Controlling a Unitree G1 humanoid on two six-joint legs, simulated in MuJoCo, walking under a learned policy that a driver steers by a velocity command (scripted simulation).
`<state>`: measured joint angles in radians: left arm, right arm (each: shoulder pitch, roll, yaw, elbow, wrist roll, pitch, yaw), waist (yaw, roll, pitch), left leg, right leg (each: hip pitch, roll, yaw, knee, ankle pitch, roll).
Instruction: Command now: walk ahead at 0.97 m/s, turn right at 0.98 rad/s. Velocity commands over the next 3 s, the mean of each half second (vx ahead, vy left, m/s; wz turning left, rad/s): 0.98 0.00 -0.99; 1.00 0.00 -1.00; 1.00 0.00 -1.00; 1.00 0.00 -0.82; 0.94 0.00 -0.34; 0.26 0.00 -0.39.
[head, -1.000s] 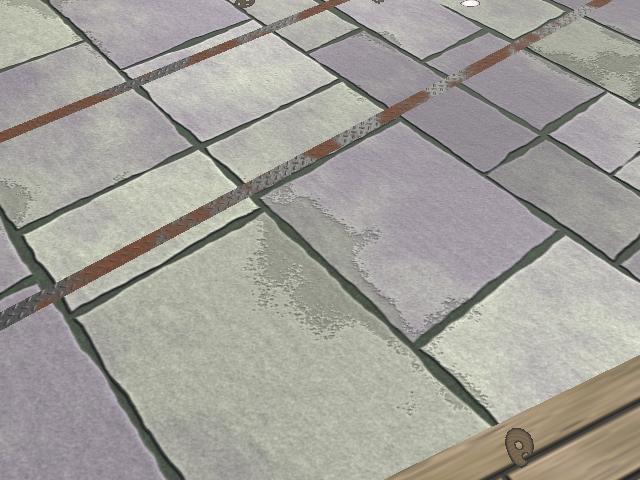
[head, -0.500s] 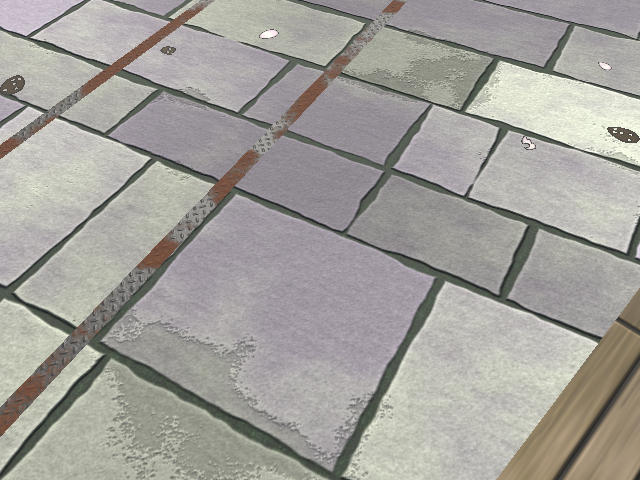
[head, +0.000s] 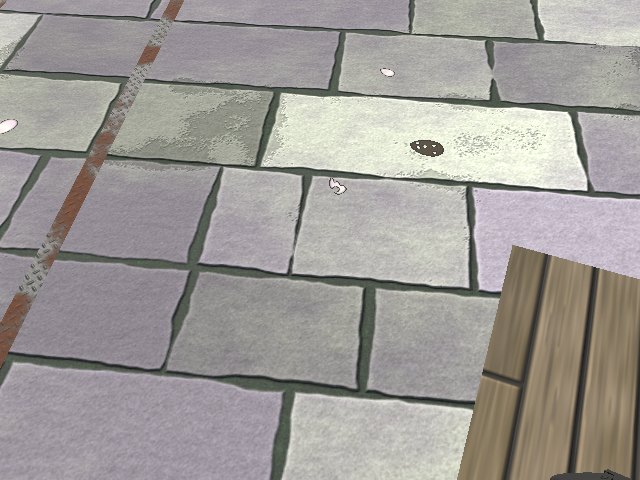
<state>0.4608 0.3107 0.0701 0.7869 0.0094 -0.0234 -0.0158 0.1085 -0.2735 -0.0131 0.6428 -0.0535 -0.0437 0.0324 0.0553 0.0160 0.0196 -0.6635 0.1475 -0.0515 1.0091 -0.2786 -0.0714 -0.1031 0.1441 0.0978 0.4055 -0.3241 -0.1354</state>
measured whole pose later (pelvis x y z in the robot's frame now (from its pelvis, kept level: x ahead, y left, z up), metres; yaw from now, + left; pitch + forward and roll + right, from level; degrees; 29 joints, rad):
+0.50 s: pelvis +0.43 +0.00 -0.01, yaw -28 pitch +1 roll +3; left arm -0.03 0.34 0.03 0.58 0.03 0.02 -0.10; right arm 0.52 -0.31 -0.05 0.89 -0.03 -0.10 0.00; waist -0.08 -0.05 0.03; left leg 0.15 0.00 0.29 0.24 -0.38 -0.04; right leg -0.80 -0.06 -0.07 0.99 -0.03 -0.11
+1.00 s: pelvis +0.83 -0.26 -0.02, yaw -57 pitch +2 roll +0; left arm 0.46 0.35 0.08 0.82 0.00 -0.06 -0.01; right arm -0.03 -0.27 0.02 0.56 -0.03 -0.05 0.02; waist 0.14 -0.01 0.04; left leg -0.62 0.08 -0.08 0.56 -0.04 -0.04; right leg 0.10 0.17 0.29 0.36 -0.44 -0.16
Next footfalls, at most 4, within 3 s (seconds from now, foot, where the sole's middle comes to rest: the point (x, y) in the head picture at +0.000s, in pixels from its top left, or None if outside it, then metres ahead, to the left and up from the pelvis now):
0.16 left None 0.38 0.15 -0.77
0.64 right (437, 387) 0.69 -0.18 -0.77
1.04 left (494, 243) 1.11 -0.36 -0.77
1.48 right None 1.04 -0.81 -0.77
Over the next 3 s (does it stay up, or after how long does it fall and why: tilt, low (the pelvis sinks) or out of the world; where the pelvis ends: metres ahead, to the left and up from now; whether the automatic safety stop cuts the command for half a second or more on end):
stays up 0.76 -1.79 0.00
